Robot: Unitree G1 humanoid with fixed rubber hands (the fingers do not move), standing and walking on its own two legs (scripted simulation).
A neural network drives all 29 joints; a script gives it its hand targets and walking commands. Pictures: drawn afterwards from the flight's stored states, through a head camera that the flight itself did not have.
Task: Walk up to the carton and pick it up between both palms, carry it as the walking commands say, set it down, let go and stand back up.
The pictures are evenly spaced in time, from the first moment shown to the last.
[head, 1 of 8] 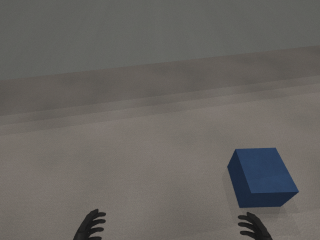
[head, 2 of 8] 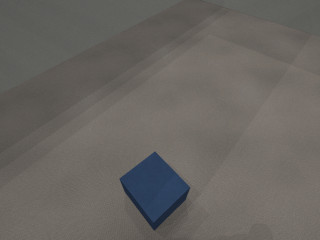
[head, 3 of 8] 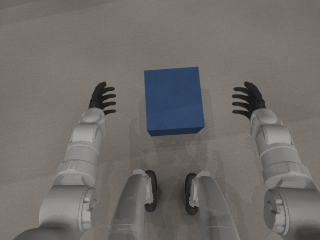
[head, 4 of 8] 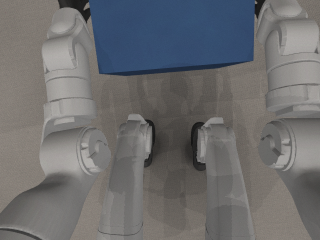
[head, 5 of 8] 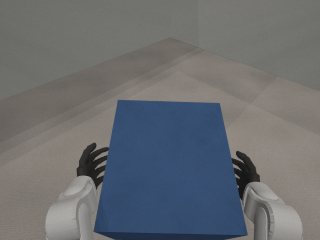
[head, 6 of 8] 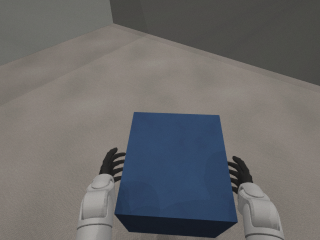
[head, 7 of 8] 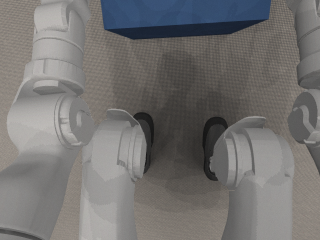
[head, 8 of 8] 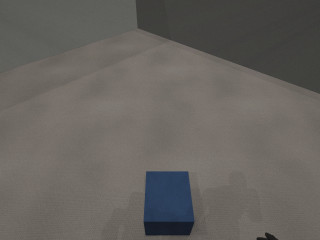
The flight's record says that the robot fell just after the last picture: no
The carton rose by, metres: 0.72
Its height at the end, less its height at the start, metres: +0.00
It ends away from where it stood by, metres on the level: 1.82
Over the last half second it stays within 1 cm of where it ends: yes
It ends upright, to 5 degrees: yes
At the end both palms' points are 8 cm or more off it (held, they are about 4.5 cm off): yes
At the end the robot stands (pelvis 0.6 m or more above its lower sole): yes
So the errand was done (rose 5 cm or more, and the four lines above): yes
